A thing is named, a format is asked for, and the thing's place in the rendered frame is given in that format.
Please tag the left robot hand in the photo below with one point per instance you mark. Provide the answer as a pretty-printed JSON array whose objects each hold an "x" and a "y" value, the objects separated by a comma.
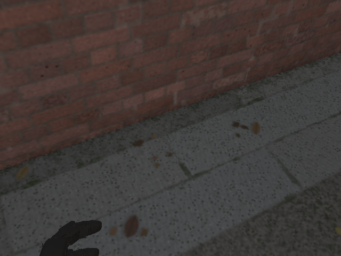
[{"x": 69, "y": 234}]

